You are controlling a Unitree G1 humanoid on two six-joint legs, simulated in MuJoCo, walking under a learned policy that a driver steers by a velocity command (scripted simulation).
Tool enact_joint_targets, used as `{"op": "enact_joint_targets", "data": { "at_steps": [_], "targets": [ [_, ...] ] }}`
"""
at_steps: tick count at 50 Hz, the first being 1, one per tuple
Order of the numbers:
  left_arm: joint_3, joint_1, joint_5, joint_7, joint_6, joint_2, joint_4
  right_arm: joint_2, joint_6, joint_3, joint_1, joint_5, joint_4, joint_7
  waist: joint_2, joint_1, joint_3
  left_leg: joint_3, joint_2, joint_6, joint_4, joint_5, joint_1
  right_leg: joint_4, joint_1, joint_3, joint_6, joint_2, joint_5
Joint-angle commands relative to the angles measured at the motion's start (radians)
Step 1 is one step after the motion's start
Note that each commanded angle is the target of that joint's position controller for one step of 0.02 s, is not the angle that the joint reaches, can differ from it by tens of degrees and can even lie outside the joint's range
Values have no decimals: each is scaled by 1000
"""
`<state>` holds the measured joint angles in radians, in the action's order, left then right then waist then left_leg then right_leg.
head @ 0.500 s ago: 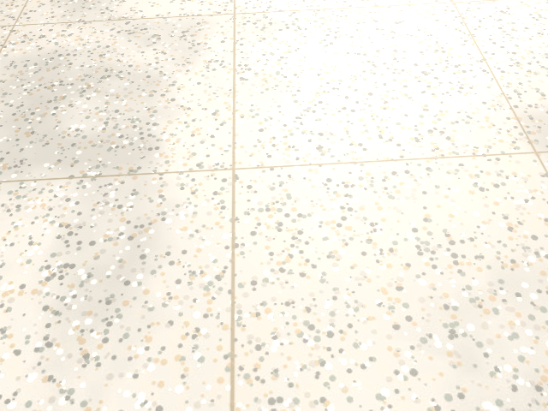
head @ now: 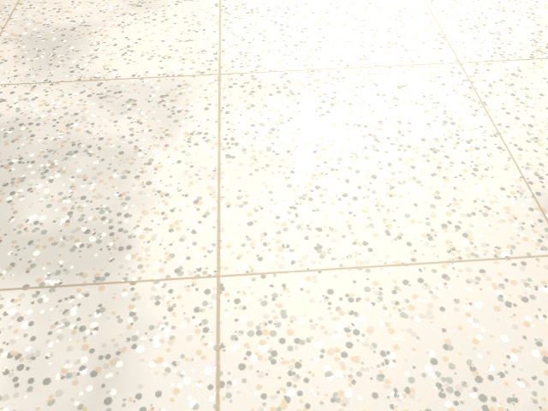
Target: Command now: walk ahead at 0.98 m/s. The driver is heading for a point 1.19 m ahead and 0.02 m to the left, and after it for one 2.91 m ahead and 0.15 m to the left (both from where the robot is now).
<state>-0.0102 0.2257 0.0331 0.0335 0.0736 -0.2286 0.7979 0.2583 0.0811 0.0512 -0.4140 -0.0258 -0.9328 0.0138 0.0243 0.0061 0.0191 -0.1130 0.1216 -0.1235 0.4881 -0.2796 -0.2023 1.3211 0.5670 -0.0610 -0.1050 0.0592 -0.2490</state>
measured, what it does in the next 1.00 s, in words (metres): walks ahead: right foot, then left foot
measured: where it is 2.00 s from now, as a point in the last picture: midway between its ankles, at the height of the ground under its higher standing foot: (282, 63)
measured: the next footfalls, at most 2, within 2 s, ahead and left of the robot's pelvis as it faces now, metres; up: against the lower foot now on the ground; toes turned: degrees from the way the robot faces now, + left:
right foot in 0.28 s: +0.50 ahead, -0.11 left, +0.00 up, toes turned -2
left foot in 0.74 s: +0.95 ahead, +0.07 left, +0.00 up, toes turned +4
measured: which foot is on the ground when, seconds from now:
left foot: down 0.00-0.30, up 0.32-0.72, down 0.74-1.00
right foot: up 0.00-0.26, down 0.28-0.76, up 0.78-1.00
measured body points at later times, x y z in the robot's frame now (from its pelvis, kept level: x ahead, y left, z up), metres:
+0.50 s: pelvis +0.49 -0.04 +0.01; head +0.50 -0.04 +0.46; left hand +0.44 +0.23 -0.13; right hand +0.64 -0.29 -0.10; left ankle +0.52 +0.11 -0.64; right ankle +0.46 -0.10 -0.73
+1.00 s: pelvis +0.98 +0.01 +0.01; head +0.99 +0.01 +0.46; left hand +1.16 +0.25 -0.09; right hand +0.91 -0.26 -0.13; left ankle +0.91 +0.06 -0.73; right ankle +1.11 -0.15 -0.65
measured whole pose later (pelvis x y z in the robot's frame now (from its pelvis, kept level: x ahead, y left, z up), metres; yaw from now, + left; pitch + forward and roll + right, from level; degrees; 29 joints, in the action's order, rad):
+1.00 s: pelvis +0.98 +0.01 +0.01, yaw +1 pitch +0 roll +2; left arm -0.01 0.11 0.04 0.04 0.07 -0.26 0.80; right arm 0.26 0.11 0.04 -0.52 -0.01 -1.02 0.02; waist 0.03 0.04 0.01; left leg -0.08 0.12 -0.10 0.27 -0.26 -0.02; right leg 1.04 0.71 -0.02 -0.07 0.13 -0.12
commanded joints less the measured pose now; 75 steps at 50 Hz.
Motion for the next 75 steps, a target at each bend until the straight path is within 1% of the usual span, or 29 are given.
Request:
{"op": "enact_joint_targets", "data": {
  "at_steps": [1,6,9,11,13,14,15,16,17,19,22,26,30,34,37,38,39,42,46,53,57,59,60,61,62,63,65,69,75],
  "targets": [
    [4,-37,10,13,-15,-50,-86,59,49,2,22,17,43,6,-45,-55,157,328,-266,-118,-458,-111,-151,-130,153,22,34,90,106],
    [26,-273,-11,34,8,-27,-148,91,75,1,-80,49,18,8,-9,15,157,138,-209,-56,-531,428,-73,-615,-34,157,16,35,485],
    [20,-324,-12,24,10,-58,-155,129,68,1,-128,34,-8,-2,-50,37,121,99,-243,-25,-465,815,206,-756,-38,198,-13,-28,473],
    [3,-274,-2,10,9,-98,-143,174,50,6,-134,13,-20,-20,-118,-3,31,91,-279,-6,-293,1193,361,-772,-106,218,-31,-106,314],
    [-32,40,-8,-17,7,-171,-50,218,17,17,-91,-20,-25,-42,-162,-159,-139,87,-310,-1,106,1308,366,-782,-397,178,-64,-144,147],
    [-55,244,0,-35,3,-215,14,214,9,19,-38,-24,-13,-45,-147,-255,-216,72,-278,-3,394,1120,214,-786,-627,122,-90,-80,81],
    [-82,344,27,-52,0,-301,35,82,18,-8,-68,-9,27,-28,51,-215,-317,72,-161,-2,804,450,-114,-751,-897,-184,-140,169,-192],
    [-91,308,30,-32,1,-309,38,30,41,-21,-169,54,54,-7,283,-114,-451,199,-13,16,1074,-180,-429,-968,-1069,-768,-263,352,-322],
    [-88,209,11,-18,5,-235,36,98,45,-14,-26,42,75,-20,103,-117,-292,231,-107,-13,1050,-64,-537,-1029,-960,-663,-217,279,-315],
    [-67,136,10,-11,23,-129,63,81,44,-21,105,24,106,-11,-72,-63,-80,214,-176,-12,915,29,-502,-1080,-646,-396,-165,214,-116],
    [-41,154,-9,-21,44,-69,116,21,-2,-38,107,-17,128,23,-10,28,26,207,-233,25,800,19,-439,-1171,-406,-235,-119,133,-73],
    [-44,197,-26,-9,68,-107,135,34,-8,-54,347,-21,230,40,-8,12,144,97,-264,62,505,216,-520,-1283,-318,-47,-109,52,181],
    [-44,267,-51,-9,84,-142,158,23,-2,-71,469,9,255,53,-9,-35,115,-8,-182,31,190,498,-302,-1371,-383,52,-61,31,521],
    [-52,306,-22,-33,61,-216,184,93,9,-51,449,-7,255,27,62,8,44,-38,-86,-15,63,342,-237,-1154,-692,90,-32,107,1106],
    [-61,225,14,-59,21,-241,171,213,-1,11,-100,-12,94,-19,85,262,-233,80,-127,-69,97,84,325,-415,-517,108,-17,88,1009],
    [-32,277,0,-43,30,-90,134,303,-4,37,-171,-34,78,-33,-169,189,-323,429,-390,-111,84,-127,546,1,-216,104,-11,-48,190],
    [-26,389,-61,-27,50,-74,115,300,-7,46,-125,-29,79,-14,-347,99,-454,996,-533,-229,-165,-267,702,242,74,-41,-3,-170,-226],
    [-25,100,-25,-31,47,-112,64,104,17,20,68,-12,64,5,25,40,-66,568,-389,-143,-250,-67,245,80,122,-33,-21,1,-2],
    [-4,40,14,9,-6,-44,15,54,46,-3,27,17,-3,-3,-55,-49,67,360,-298,-101,-372,3,-13,-94,91,-10,28,76,1],
    [29,-301,-14,33,11,-48,-111,122,75,4,-84,41,-30,3,-45,20,150,137,-236,-45,-526,535,-5,-691,-69,166,19,19,476],
    [7,-260,-2,8,14,-121,-107,183,53,9,-120,17,-54,-17,-109,-16,33,89,-284,-4,-312,1163,331,-777,-139,211,-31,-97,324],
    [-28,51,-4,-19,12,-186,-16,221,21,19,-79,-10,-56,-38,-150,-168,-134,80,-306,2,89,1270,323,-773,-434,177,-64,-138,169],
    [-51,249,5,-38,7,-229,44,209,13,18,-37,-16,-45,-41,-136,-260,-210,67,-275,3,381,1081,177,-772,-651,113,-90,-68,83],
    [-79,348,29,-54,3,-319,62,76,21,-9,-80,-3,-8,-27,73,-215,-316,58,-154,7,804,400,-119,-759,-894,-213,-145,191,-160],
    [-88,307,24,-35,0,-320,62,40,39,-17,-186,51,12,-10,272,-120,-446,195,-12,20,1073,-192,-431,-980,-1067,-786,-268,359,-289],
    [-85,196,4,-22,3,-244,57,109,42,-8,-38,38,40,-22,94,-112,-275,224,-113,-8,1049,-78,-542,-1034,-951,-667,-221,286,-300],
    [-63,122,5,-16,21,-133,81,85,42,-15,96,21,72,-13,-71,-58,-59,209,-181,-2,911,16,-503,-1084,-628,-392,-170,213,-90],
    [-41,149,-23,-25,50,-89,142,15,-12,-36,150,-22,122,27,3,39,75,187,-257,51,734,18,-463,-1211,-350,-190,-128,125,-43],
    [-51,226,-47,-13,82,-151,155,15,3,-65,457,1,240,55,-14,-19,145,25,-220,49,178,474,-281,-1369,-280,27,-90,50,366]
  ]
}}
Velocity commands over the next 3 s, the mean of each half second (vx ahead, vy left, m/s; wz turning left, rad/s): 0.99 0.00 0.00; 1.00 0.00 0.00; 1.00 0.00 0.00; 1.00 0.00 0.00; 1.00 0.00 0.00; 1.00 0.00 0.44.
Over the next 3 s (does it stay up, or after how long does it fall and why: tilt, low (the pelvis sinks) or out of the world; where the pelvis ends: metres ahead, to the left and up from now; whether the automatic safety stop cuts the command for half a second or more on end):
stays up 2.96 0.06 -0.01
